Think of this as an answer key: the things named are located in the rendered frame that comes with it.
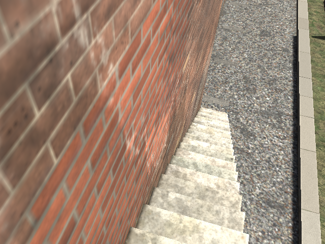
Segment stairs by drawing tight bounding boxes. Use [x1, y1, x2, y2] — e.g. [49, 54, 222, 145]
[124, 107, 249, 244]

